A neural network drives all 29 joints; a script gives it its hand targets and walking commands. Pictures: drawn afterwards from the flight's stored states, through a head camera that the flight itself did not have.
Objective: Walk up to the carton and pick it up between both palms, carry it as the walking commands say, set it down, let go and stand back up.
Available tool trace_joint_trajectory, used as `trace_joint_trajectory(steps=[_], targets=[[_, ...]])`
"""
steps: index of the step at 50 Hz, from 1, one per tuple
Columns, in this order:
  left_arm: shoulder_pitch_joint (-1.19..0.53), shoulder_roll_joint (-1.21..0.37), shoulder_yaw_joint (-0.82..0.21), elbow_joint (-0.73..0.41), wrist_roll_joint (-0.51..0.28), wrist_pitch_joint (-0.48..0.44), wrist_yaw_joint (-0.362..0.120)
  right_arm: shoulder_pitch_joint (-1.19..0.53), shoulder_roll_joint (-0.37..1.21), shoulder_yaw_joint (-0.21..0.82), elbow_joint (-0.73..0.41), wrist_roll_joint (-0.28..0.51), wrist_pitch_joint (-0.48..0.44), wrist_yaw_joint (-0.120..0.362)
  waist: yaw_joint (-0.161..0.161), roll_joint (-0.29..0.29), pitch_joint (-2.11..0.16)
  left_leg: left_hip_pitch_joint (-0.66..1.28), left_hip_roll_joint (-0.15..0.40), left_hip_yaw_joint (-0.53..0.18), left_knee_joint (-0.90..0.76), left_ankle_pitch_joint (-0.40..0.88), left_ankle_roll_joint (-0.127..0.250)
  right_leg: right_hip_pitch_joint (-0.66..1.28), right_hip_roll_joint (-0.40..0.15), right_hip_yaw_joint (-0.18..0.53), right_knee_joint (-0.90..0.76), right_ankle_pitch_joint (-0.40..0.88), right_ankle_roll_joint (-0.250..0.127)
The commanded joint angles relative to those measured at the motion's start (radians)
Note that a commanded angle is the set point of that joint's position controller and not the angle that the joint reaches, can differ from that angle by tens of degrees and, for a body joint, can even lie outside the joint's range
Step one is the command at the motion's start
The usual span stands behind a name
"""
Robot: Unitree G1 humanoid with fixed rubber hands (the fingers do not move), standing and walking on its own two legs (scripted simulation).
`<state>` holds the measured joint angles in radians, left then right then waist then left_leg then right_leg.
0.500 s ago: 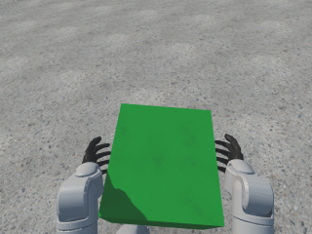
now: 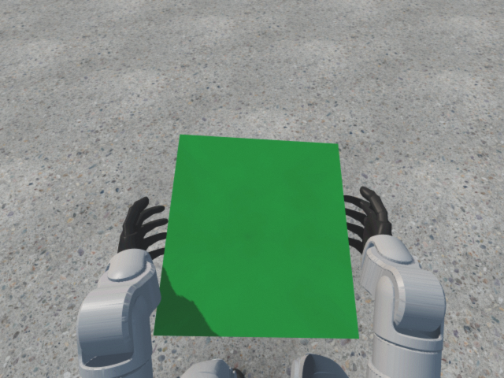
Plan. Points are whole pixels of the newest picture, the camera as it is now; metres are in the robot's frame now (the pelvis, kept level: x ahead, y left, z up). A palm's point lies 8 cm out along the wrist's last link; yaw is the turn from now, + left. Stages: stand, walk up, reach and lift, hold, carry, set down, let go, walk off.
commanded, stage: carry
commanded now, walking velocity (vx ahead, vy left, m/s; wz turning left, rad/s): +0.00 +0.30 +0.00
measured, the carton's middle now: (254, 239) +0.31 +0.02 +0.02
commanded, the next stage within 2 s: none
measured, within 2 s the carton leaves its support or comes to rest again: neither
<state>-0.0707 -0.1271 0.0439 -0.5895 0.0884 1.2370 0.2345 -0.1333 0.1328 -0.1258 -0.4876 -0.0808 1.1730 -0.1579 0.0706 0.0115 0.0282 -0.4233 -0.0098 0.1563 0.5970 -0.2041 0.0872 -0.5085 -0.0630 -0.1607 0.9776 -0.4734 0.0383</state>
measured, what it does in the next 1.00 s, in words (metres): steps to the left: right foot, then left foot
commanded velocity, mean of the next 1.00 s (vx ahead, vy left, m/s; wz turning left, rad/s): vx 0.00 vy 0.15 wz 0.00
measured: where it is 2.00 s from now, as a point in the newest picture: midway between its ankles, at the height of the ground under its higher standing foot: outside the picture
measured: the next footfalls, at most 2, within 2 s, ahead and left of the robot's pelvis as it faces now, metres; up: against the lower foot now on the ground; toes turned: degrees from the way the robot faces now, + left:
right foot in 0.06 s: +0.04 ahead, -0.06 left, +0.00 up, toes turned -11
left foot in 0.42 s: -0.02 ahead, +0.34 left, +0.00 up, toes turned +6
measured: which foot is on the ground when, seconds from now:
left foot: down 0.00-0.06, up 0.08-0.40, down 0.42-0.80, up 0.82-1.00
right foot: up 0.00-0.04, down 0.06-0.42, up 0.44-0.74, down 0.76-1.00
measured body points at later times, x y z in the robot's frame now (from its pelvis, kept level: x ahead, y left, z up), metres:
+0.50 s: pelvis -0.09 +0.21 +0.00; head -0.09 +0.23 +0.45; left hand +0.16 +0.38 +0.07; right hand +0.17 +0.05 +0.09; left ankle -0.06 +0.34 -0.72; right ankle -0.04 +0.01 -0.68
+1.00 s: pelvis -0.18 +0.35 +0.01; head -0.18 +0.36 +0.46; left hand +0.09 +0.48 +0.10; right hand +0.07 +0.15 +0.12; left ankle -0.12 +0.49 -0.72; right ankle -0.16 +0.22 -0.72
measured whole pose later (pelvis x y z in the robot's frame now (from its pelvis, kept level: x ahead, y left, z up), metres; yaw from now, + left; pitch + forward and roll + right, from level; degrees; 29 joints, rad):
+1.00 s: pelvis -0.18 +0.35 +0.01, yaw +0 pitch +0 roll +0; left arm -0.07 -0.13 0.02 -0.50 0.11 1.20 0.18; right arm -0.10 0.13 -0.15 -0.53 -0.08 1.21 -0.19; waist -0.05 -0.03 -0.04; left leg -0.38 0.08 0.06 0.58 -0.25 -0.02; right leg -0.32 -0.11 -0.16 0.60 -0.28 0.01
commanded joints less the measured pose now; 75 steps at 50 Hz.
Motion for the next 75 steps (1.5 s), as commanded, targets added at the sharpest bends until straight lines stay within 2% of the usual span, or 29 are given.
trace_joint_trajectory(steps=[1, 2, 3, 4, 6, 8, 12, 17, 19, 20, 21, 23, 26, 29, 33, 35, 37, 38, 40, 42, 46, 51, 56, 61, 64, 66, 69, 73, 75], targets=[[-0.332, -0.896, -0.639, 0.049, -0.408, -0.036, -0.318, -0.223, 0.918, 0.717, -0.057, 0.319, 0.026, 0.18, -0.035, -0.206, -0.43, -0.101, 0.16, -0.119, 0.007, -0.012, -0.003, 0.536, -0.155, 0.198, -0.622, 0.211, -0.076], [-0.334, -0.878, -0.617, 0.058, -0.402, -0.035, -0.322, -0.244, 0.904, 0.719, -0.072, 0.31, 0.033, 0.172, -0.048, -0.496, -0.423, -0.278, 0.048, -0.067, 0.321, -0.285, -0.073, 0.563, -0.488, 0.579, -0.659, 0.426, -0.171], [-0.336, -0.873, -0.598, 0.094, -0.391, -0.034, -0.33, -0.335, 0.903, 0.731, -0.086, 0.32, 0.037, 0.174, -0.046, -0.481, -0.351, -0.377, 0.046, -0.217, 0.572, -0.335, -0.105, 0.454, -0.589, 0.657, -0.678, 0.464, -0.255], [-0.336, -0.886, -0.595, 0.095, -0.378, -0.04, -0.339, -0.391, 0.914, 0.758, -0.119, 0.336, 0.035, 0.178, -0.05, -0.345, -0.338, -0.342, 0.079, -0.317, 0.674, -0.297, -0.097, 0.397, -0.545, 0.548, -0.645, 0.47, -0.251], [-0.377, -0.963, -0.575, 0.076, -0.359, -0.062, -0.338, -0.501, 0.98, 0.81, -0.155, 0.395, 0.025, 0.2, -0.043, -0.167, -0.254, -0.304, 0.037, -0.263, 0.588, -0.17, -0.091, 0.36, -0.354, 0.303, -0.612, 0.544, -0.152], [-0.476, -0.972, -0.587, -0.045, -0.36, -0.09, -0.323, -0.519, 1.034, 0.839, -0.174, 0.435, 0.006, 0.214, -0.047, -0.138, -0.268, -0.278, 0.014, -0.183, 0.52, -0.165, -0.116, 0.366, -0.322, 0.235, -0.576, 0.631, -0.127], [-0.523, -0.917, -0.617, -0.172, -0.374, -0.092, -0.295, -0.408, 1.047, 0.812, -0.119, 0.43, 0.013, 0.212, -0.057, -0.191, -0.334, -0.111, 0.023, -0.071, 0.352, -0.135, -0.153, 0.348, -0.28, 0.106, -0.583, 0.529, -0.097], [-0.287, -0.789, -0.569, -0.019, -0.3, -0.038, -0.269, -0.247, 0.926, 0.762, -0.023, 0.398, 0.057, 0.21, -0.066, -0.283, -0.399, 0.147, 0.034, -0.025, -0.083, -0.058, -0.132, 0.276, -0.316, 0.132, -0.537, 0.361, -0.047], [-0.307, -0.784, -0.565, 0.001, -0.291, -0.022, -0.265, -0.276, 0.912, 0.738, -0.024, 0.385, 0.066, 0.211, -0.076, -0.033, -0.415, 0.236, 0.095, -0.108, -0.277, -0.063, -0.103, 0.203, -0.167, 0.016, -0.285, 0.27, -0.008], [-0.356, -0.813, -0.596, -0.03, -0.308, -0.022, -0.269, -0.294, 0.912, 0.729, -0.046, 0.378, 0.059, 0.214, -0.074, 0.253, -0.396, 0.286, 0.303, -0.399, -0.327, 0.162, -0.026, -0.009, -0.047, -0.02, -0.093, -0.077, 0.026], [-0.402, -0.83, -0.611, -0.036, -0.311, -0.028, -0.273, -0.298, 0.919, 0.725, -0.04, 0.367, 0.059, 0.221, -0.062, 0.343, -0.323, 0.238, 0.381, -0.468, -0.283, 0.28, 0.054, -0.155, 0.018, 0.017, 0.136, -0.241, 0.031], [-0.524, -0.912, -0.669, -0.091, -0.344, -0.042, -0.282, -0.344, 0.97, 0.713, -0.054, 0.379, 0.045, 0.238, -0.081, 0.247, -0.268, 0.168, 0.317, -0.27, -0.232, 0.197, 0.085, -0.173, -0.016, 0.086, 0.29, -0.157, 0.002], [-0.618, -0.996, -0.76, -0.178, -0.439, -0.075, -0.297, -0.374, 1.024, 0.704, -0.126, 0.397, -0.008, 0.241, -0.068, 0.261, -0.356, 0.272, 0.191, -0.126, -0.15, 0.212, 0.002, -0.162, -0.04, 0.085, 0.226, -0.013, 0.003], [-0.597, -0.966, -0.77, -0.195, -0.453, -0.08, -0.293, -0.276, 0.983, 0.66, -0.078, 0.347, -0.02, 0.226, -0.08, 0.22, -0.393, 0.277, 0.229, -0.191, -0.208, -0.007, 0.033, -0.069, -0.016, 0.049, 0.082, 0.029, 0.017], [-0.41, -0.899, -0.702, -0.064, -0.423, -0.056, -0.296, -0.21, 0.919, 0.688, -0.08, 0.317, 0.001, 0.192, -0.085, 0.073, -0.466, 0.25, 0.312, -0.32, -0.247, 0.009, 0.118, 0.109, 0.005, 0.055, -0.157, -0.027, -0.014], [-0.331, -0.88, -0.661, 0.022, -0.401, -0.045, -0.306, -0.214, 0.888, 0.707, -0.071, 0.306, 0.016, 0.183, -0.065, -0.019, -0.463, 0.227, 0.297, -0.298, -0.239, 0.064, 0.083, 0.236, 0.02, 0.033, -0.396, 0.018, -0.035], [-0.32, -0.873, -0.615, 0.08, -0.374, -0.046, -0.312, -0.263, 0.877, 0.729, -0.061, 0.316, 0.026, 0.182, -0.044, -0.154, -0.422, 0.042, 0.225, -0.23, -0.141, 0.124, -0.04, 0.49, -0.122, 0.169, -0.677, 0.13, -0.053], [-0.328, -0.865, -0.604, 0.086, -0.366, -0.052, -0.314, -0.293, 0.874, 0.751, -0.088, 0.323, 0.028, 0.182, -0.05, -0.37, -0.38, -0.127, 0.135, -0.172, -0.008, 0.022, -0.112, 0.558, -0.326, 0.427, -0.692, 0.262, -0.105], [-0.423, -0.915, -0.613, 0.045, -0.356, -0.075, -0.321, -0.42, 0.918, 0.794, -0.137, 0.369, 0.032, 0.203, -0.055, -0.419, -0.285, -0.104, 0.132, -0.189, 0.274, -0.186, -0.125, 0.318, -0.415, 0.386, -0.65, 0.442, -0.229], [-0.442, -0.971, -0.598, 0.017, -0.334, -0.094, -0.318, -0.545, 0.98, 0.844, -0.186, 0.432, 0.012, 0.225, -0.052, -0.215, -0.22, -0.068, 0.084, -0.128, 0.228, -0.128, -0.084, 0.259, -0.26, 0.191, -0.645, 0.388, -0.153], [-0.539, -0.932, -0.648, -0.121, -0.342, -0.09, -0.277, -0.418, 0.972, 0.789, -0.131, 0.439, 0.011, 0.235, -0.062, -0.001, -0.301, 0.07, 0.027, -0.012, -0.037, -0.06, -0.112, 0.296, -0.207, 0.121, -0.525, 0.437, -0.107], [-0.318, -0.788, -0.576, 0.014, -0.272, -0.029, -0.238, -0.27, 0.865, 0.706, 0.015, 0.394, 0.073, 0.241, -0.034, 0.211, -0.435, 0.295, 0.314, -0.293, -0.217, 0.337, -0.08, 0.193, -0.054, 0.058, -0.396, 0.09, 0.016], [-0.507, -0.896, -0.633, 0.019, -0.343, -0.023, -0.28, -0.429, 0.907, 0.695, -0.07, 0.371, 0.049, 0.233, -0.057, 0.015, -0.288, 0.086, 0.234, -0.214, -0.313, -0.148, -0.085, 0.26, -0.032, -0.006, -0.433, 0.117, 0.019], [-0.582, -0.958, -0.709, -0.042, -0.416, -0.036, -0.293, -0.404, 0.944, 0.648, -0.045, 0.351, 0.031, 0.219, -0.066, 0.197, -0.332, 0.09, 0.27, -0.241, -0.443, -0.485, -0.057, 0.198, 0.012, -0.032, -0.255, 0.072, -0.001], [-0.569, -0.958, -0.722, -0.048, -0.429, -0.036, -0.29, -0.357, 0.935, 0.628, -0.022, 0.33, 0.029, 0.214, -0.057, 0.232, -0.382, 0.13, 0.266, -0.199, -0.433, -0.433, -0.052, 0.211, 0.021, -0.013, -0.303, 0.075, -0.027], [-0.517, -0.94, -0.691, -0.007, -0.413, -0.032, -0.292, -0.349, 0.928, 0.642, -0.015, 0.327, 0.035, 0.215, -0.049, 0.124, -0.393, 0.195, 0.227, -0.129, -0.345, -0.322, -0.063, 0.224, 0.022, -0.016, -0.513, 0.113, -0.049], [-0.505, -0.935, -0.664, -0.009, -0.402, -0.049, -0.301, -0.391, 0.947, 0.699, -0.049, 0.344, 0.029, 0.212, -0.057, -0.124, -0.366, 0.21, 0.153, -0.052, -0.104, -0.025, -0.071, 0.199, -0.171, 0.279, -0.713, 0.087, -0.098], [-0.531, -0.961, -0.634, 0.033, -0.378, -0.059, -0.316, -0.457, 0.986, 0.751, -0.08, 0.369, 0.024, 0.219, -0.07, -0.218, -0.323, 0.255, 0.09, -0.004, 0.054, -0.011, -0.089, 0.065, -0.137, 0.192, -0.73, -0.043, -0.118], [-0.541, -0.957, -0.629, 0.035, -0.376, -0.058, -0.311, -0.46, 0.976, 0.747, -0.086, 0.372, 0.024, 0.216, -0.072, -0.179, -0.327, 0.227, 0.093, -0.005, -0.015, 0.006, -0.092, 0.116, -0.115, 0.15, -0.658, 0.032, -0.112]])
